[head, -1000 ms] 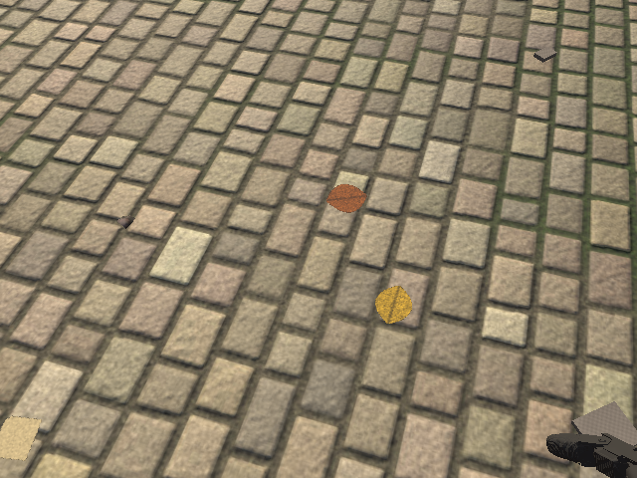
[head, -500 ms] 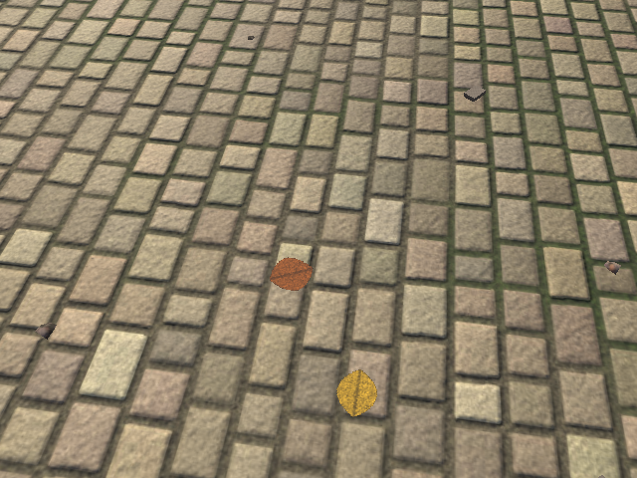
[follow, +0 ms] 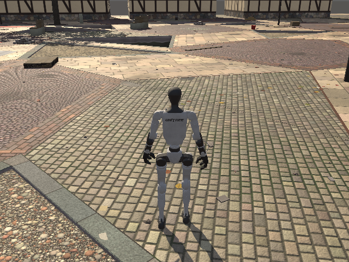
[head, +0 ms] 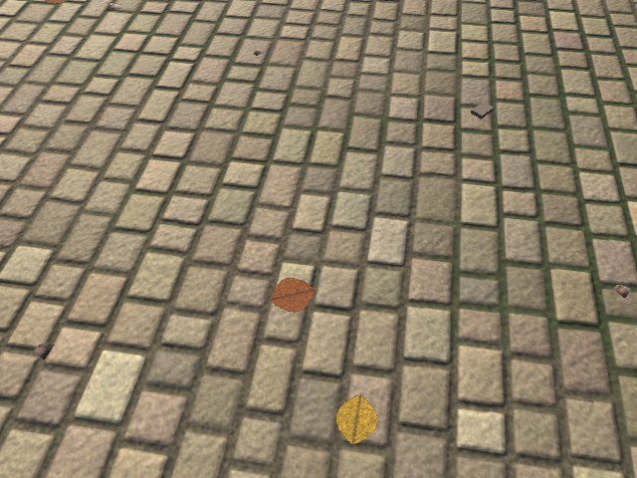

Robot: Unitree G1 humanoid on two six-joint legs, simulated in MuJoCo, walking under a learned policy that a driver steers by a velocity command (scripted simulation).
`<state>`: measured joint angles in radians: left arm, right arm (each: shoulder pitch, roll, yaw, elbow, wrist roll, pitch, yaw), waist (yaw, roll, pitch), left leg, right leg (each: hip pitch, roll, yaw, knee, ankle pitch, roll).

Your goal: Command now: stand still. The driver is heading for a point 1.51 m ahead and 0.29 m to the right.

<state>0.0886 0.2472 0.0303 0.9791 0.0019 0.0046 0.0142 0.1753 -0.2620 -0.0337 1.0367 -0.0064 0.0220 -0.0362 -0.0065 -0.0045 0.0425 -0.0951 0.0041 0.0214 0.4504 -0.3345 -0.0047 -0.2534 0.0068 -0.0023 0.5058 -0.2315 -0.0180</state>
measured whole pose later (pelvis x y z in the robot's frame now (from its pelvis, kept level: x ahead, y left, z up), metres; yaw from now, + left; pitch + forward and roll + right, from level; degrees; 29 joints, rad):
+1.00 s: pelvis -0.01 +0.00 +0.00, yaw -1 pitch -1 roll +0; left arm 0.15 0.21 0.03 1.11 0.00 0.02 0.04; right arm 0.32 -0.17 -0.01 1.13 0.00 -0.01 -0.05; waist 0.00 0.00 0.04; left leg -0.12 0.01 0.03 0.46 -0.32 -0.01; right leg -0.27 0.02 0.01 0.49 -0.20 -0.02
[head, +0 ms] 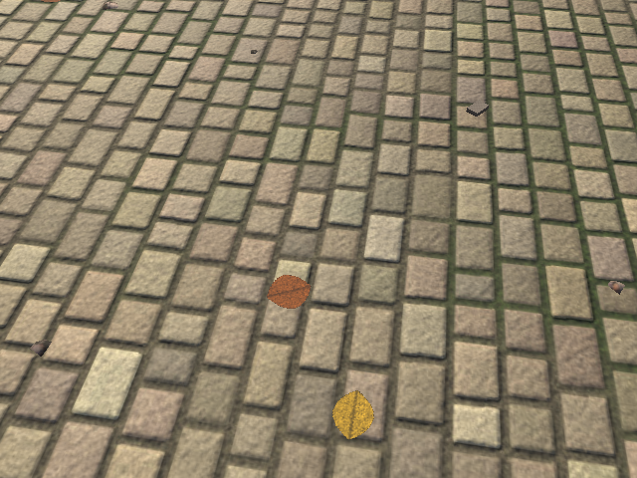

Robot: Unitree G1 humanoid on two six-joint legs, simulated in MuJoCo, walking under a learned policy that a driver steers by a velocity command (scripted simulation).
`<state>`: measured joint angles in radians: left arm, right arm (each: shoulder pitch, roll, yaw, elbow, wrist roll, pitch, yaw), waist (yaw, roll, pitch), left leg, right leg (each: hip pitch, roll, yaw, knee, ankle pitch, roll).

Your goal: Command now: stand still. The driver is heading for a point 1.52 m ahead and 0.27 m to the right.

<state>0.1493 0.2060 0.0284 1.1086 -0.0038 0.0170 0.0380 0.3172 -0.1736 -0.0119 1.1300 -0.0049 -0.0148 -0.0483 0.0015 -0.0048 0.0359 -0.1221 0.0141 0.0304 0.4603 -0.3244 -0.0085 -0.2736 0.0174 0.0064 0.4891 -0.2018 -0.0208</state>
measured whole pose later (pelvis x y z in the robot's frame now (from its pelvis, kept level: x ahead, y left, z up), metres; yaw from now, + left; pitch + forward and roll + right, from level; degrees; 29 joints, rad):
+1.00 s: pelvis +0.37 +0.04 +0.00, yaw +0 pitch +1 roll +1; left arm 0.29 0.24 0.04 1.01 -0.03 -0.11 0.01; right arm 0.16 -0.23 -0.06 0.95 0.00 -0.11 0.04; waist 0.00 -0.03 0.05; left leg -0.34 -0.05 0.08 0.46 -0.13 0.08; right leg -0.40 -0.06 0.04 1.24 -0.34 -0.06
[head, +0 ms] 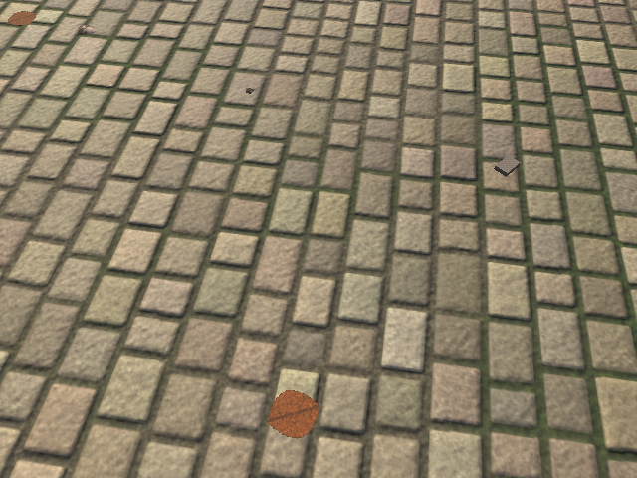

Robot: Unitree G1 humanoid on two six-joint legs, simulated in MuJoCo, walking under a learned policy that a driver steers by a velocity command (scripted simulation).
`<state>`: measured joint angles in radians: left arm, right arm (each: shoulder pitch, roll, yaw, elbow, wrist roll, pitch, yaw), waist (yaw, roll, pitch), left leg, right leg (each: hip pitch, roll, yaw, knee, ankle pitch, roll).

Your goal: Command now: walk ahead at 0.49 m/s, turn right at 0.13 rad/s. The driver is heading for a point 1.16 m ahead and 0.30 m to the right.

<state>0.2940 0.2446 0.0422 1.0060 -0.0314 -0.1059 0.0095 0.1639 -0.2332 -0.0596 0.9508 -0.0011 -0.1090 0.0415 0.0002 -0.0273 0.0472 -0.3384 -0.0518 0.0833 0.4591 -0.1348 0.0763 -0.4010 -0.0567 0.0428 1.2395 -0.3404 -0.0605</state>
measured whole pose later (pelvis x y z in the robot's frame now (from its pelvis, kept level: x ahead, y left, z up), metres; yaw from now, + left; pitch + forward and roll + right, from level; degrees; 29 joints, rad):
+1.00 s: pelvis +0.59 -0.12 -0.01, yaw -27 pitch +2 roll +1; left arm 0.36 0.27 0.06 0.83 -0.03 -0.06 0.01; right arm 0.10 -0.26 -0.05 0.78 0.00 -0.14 0.03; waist 0.03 -0.02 0.00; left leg -0.43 -0.04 0.02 0.54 -0.15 0.04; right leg -0.27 0.07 0.14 1.04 -0.48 -0.05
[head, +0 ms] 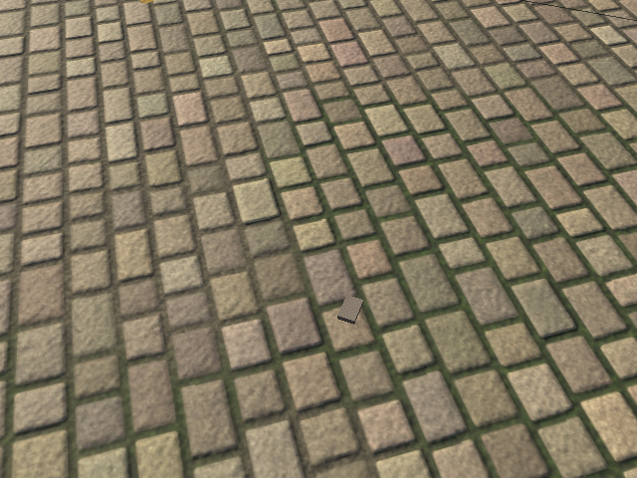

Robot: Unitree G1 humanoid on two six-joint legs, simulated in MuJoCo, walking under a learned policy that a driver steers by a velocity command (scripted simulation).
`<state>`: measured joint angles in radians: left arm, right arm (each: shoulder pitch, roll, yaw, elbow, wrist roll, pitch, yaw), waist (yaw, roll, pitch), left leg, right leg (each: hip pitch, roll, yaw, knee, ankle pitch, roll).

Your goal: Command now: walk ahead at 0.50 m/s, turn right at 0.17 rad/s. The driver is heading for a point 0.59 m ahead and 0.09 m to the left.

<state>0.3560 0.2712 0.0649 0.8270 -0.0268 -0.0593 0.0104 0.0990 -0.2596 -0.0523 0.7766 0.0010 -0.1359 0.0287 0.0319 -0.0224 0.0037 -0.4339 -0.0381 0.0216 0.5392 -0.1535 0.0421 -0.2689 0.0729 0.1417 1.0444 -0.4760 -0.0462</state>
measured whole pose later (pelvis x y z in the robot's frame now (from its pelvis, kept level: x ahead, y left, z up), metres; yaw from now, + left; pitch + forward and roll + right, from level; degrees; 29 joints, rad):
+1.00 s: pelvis +0.51 +0.01 -0.01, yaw +13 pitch +2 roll -1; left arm 0.27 0.28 0.06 0.90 -0.01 -0.06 0.01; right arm 0.07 -0.26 -0.05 0.73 -0.02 -0.05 0.03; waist 0.04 0.01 0.06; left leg -0.51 -0.01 0.02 0.59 -0.12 0.07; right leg -0.21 -0.04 -0.07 0.97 -0.60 0.05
